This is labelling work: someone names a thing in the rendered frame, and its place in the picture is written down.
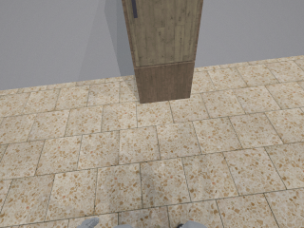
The cupboard door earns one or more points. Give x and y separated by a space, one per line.
164 32

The left robot hand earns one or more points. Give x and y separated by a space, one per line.
89 223

